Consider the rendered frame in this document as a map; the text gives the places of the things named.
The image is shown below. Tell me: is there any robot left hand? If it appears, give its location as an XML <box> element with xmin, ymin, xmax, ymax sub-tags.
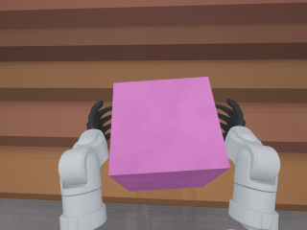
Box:
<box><xmin>86</xmin><ymin>101</ymin><xmax>112</xmax><ymax>141</ymax></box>

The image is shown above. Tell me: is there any robot right hand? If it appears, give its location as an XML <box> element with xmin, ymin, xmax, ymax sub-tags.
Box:
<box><xmin>215</xmin><ymin>98</ymin><xmax>246</xmax><ymax>141</ymax></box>

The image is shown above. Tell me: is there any right robot forearm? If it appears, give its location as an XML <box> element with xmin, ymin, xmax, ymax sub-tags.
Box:
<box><xmin>224</xmin><ymin>126</ymin><xmax>280</xmax><ymax>230</ymax></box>

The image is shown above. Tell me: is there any carton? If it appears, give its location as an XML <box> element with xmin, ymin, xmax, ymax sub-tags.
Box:
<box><xmin>108</xmin><ymin>77</ymin><xmax>231</xmax><ymax>192</ymax></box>

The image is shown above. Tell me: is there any left robot forearm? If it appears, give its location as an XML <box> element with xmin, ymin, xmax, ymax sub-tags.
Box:
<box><xmin>58</xmin><ymin>128</ymin><xmax>109</xmax><ymax>230</ymax></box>

